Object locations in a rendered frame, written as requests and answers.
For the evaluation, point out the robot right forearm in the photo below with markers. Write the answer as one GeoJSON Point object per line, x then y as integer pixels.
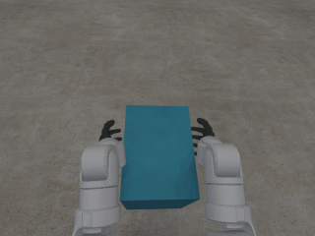
{"type": "Point", "coordinates": [225, 203]}

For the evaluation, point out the robot left forearm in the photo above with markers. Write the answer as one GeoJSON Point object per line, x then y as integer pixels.
{"type": "Point", "coordinates": [99, 176]}

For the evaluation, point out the right robot hand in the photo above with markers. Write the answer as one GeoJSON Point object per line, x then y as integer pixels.
{"type": "Point", "coordinates": [206, 131]}

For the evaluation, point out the carton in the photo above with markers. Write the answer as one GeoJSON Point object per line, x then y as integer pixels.
{"type": "Point", "coordinates": [160, 170]}

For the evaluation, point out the left robot hand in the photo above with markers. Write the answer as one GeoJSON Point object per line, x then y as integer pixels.
{"type": "Point", "coordinates": [106, 133]}

